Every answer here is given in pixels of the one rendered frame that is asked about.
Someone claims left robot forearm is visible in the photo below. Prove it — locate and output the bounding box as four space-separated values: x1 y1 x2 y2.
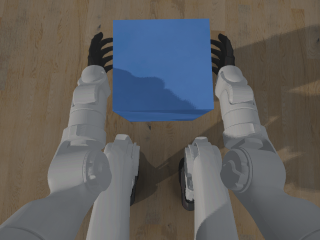
47 65 111 186

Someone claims robot right upper arm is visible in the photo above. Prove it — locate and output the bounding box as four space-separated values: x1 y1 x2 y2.
220 147 320 240

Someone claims right robot hand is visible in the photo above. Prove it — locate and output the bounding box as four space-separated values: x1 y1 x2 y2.
210 33 235 75

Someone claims robot left upper arm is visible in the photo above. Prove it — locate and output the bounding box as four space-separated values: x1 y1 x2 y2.
0 148 112 240

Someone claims left robot hand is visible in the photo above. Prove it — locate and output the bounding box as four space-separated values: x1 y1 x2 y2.
87 32 113 73

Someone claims robot left foot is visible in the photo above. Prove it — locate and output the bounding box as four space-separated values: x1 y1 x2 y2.
130 166 139 206

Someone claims right robot forearm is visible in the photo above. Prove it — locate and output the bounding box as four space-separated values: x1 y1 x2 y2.
214 65 286 179

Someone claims carton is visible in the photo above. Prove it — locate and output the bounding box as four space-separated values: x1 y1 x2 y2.
112 18 214 122

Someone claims robot left thigh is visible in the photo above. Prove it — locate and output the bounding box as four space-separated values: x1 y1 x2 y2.
86 139 140 240

